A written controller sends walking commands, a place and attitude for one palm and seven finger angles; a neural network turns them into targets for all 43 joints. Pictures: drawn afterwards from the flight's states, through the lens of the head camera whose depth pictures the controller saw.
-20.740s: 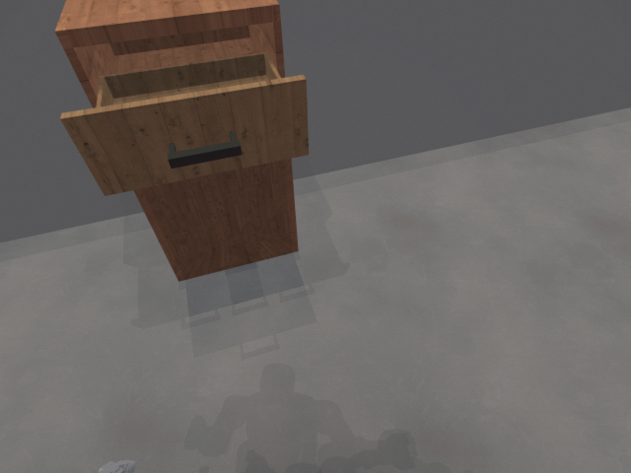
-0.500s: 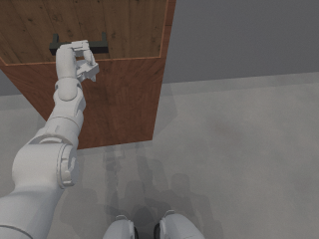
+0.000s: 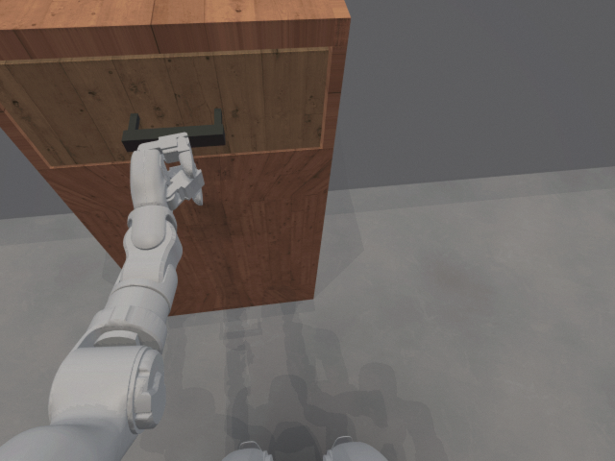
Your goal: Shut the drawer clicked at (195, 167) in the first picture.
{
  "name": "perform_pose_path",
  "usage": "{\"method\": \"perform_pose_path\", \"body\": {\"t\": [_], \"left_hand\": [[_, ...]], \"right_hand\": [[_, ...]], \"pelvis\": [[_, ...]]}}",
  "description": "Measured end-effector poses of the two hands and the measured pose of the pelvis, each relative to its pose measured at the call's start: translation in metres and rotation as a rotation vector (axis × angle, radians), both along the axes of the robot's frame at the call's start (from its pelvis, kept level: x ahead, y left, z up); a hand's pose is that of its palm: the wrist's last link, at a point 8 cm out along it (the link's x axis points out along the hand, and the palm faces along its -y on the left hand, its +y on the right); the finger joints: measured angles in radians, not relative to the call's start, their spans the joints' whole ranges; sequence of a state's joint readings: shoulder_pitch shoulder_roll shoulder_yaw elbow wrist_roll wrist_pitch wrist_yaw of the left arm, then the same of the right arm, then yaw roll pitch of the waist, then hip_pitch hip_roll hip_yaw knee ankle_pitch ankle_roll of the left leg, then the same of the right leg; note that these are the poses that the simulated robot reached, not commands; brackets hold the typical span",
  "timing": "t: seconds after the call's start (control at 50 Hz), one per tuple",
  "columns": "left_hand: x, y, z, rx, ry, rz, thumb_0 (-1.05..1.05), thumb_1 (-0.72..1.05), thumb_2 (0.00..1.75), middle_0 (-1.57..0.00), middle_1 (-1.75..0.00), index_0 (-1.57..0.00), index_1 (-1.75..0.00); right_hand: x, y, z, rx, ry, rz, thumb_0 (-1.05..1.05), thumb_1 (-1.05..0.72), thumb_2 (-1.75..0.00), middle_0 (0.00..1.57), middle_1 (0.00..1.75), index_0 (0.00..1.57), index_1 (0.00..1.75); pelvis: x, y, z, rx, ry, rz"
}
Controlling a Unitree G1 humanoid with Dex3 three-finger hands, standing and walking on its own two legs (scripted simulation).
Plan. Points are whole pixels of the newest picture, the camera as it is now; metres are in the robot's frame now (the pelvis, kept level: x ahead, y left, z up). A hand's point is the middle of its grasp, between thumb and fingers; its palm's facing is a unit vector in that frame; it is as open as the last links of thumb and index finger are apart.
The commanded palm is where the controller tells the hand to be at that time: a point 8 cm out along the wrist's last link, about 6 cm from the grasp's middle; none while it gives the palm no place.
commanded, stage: draw the hand back to the body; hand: left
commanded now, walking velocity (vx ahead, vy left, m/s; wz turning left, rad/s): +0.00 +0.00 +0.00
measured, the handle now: (176, 127) +0.57 +0.15 +0.08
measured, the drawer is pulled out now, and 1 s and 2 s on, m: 0.00 0.00 0.00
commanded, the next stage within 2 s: step back with the hand held close in 1.46 s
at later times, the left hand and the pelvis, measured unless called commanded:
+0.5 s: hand (141, 231) +0.36 +0.16 +0.12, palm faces +0.10 -0.99 -0.04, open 3.3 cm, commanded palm +0.33 +0.21 +0.14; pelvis +0.01 -0.01 +0.03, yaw +2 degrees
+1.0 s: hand (2, 318) +0.25 +0.22 +0.19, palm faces +0.27 -0.92 -0.29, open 3.3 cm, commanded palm +0.20 +0.27 +0.20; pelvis +0.02 +0.01 +0.05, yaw +2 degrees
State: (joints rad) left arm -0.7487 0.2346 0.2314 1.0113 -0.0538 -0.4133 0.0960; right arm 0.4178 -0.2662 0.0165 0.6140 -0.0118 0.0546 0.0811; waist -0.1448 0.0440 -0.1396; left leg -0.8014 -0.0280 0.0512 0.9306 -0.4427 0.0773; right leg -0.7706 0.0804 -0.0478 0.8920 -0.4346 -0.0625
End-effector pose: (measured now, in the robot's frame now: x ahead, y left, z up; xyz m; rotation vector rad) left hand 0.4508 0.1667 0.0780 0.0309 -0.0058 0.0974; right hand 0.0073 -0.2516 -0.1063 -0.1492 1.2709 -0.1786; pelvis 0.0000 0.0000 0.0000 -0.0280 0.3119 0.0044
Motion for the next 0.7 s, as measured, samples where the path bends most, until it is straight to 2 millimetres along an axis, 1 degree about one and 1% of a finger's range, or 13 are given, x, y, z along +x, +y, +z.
{"method": "perform_pose_path", "body": {"t": [0.1,0.14,0.2,0.28,0.34,0.44,0.52,0.6,0.66,0.7], "left_hand": [[-0.007,0.006,-0.004,-0.010,0.015,0.022,0.02,0.89,0.90,-1.40,-1.60,-1.40,-1.60],[-0.010,0.009,-0.001,-0.012,-0.010,0.026,0.02,0.90,0.90,-1.40,-1.60,-1.40,-1.60],[-0.020,0.014,0.013,0.000,-0.061,0.018,0.02,0.90,0.90,-1.40,-1.60,-1.40,-1.60],[-0.042,0.020,0.029,0.023,-0.064,-0.006,0.02,0.90,0.90,-1.40,-1.60,-1.40,-1.60],[-0.061,0.027,0.033,0.016,-0.030,-0.008,0.02,0.90,0.90,-1.40,-1.60,-1.40,-1.60],[-0.095,0.038,0.036,0.001,-0.002,0.006,0.02,0.90,0.90,-1.40,-1.60,-1.40,-1.60],[-0.120,0.044,0.048,0.015,-0.037,0.003,0.02,0.90,0.90,-1.40,-1.60,-1.40,-1.60],[-0.141,0.051,0.065,0.024,-0.070,-0.007,0.02,0.90,0.90,-1.40,-1.60,-1.40,-1.60],[-0.157,0.056,0.076,0.114,-0.062,0.016,0.02,0.90,0.90,-1.40,-1.60,-1.40,-1.60],[-0.168,0.061,0.079,0.153,-0.050,0.035,0.02,0.90,0.90,-1.40,-1.60,-1.40,-1.60]], "right_hand": [[0.029,-0.004,0.002,-0.003,-0.049,0.024,0.01,-0.91,-0.90,0.20,0.30,0.20,0.30],[0.040,-0.007,0.003,-0.006,-0.070,0.031,0.01,-0.91,-0.90,0.20,0.30,0.20,0.30],[0.055,-0.009,0.006,-0.001,-0.111,0.032,0.01,-0.91,-0.90,0.20,0.30,0.20,0.30],[0.076,-0.010,0.013,0.017,-0.174,0.038,0.01,-0.91,-0.90,0.20,0.30,0.20,0.30],[0.094,-0.008,0.020,0.025,-0.229,0.057,0.01,-0.91,-0.90,0.20,0.30,0.20,0.30],[0.125,-0.006,0.037,0.013,-0.337,0.107,0.01,-0.91,-0.90,0.20,0.30,0.20,0.30],[0.147,-0.002,0.049,0.003,-0.427,0.146,0.01,-0.91,-0.90,0.20,0.30,0.20,0.30],[0.163,0.005,0.060,0.006,-0.504,0.175,0.01,-0.91,-0.90,0.20,0.30,0.20,0.30],[0.171,0.012,0.067,0.010,-0.525,0.172,0.01,-0.91,-0.90,0.20,0.30,0.20,0.30],[0.174,0.016,0.072,0.011,-0.529,0.171,0.01,-0.91,-0.90,0.20,0.30,0.20,0.30]], "pelvis": [[0.005,-0.004,0.002,0.003,-0.013,0.007],[0.007,-0.006,0.003,0.004,-0.016,0.007],[0.011,-0.007,0.006,0.008,-0.028,0.000],[0.018,-0.009,0.013,0.012,-0.062,-0.001],[0.020,-0.011,0.018,0.016,-0.096,0.003],[0.015,-0.014,0.024,0.016,-0.147,0.021],[0.009,-0.014,0.026,0.016,-0.179,0.031],[0.005,-0.013,0.029,0.017,-0.210,0.037],[0.003,-0.012,0.034,0.020,-0.246,0.032],[0.003,-0.011,0.038,0.020,-0.266,0.030]]}}
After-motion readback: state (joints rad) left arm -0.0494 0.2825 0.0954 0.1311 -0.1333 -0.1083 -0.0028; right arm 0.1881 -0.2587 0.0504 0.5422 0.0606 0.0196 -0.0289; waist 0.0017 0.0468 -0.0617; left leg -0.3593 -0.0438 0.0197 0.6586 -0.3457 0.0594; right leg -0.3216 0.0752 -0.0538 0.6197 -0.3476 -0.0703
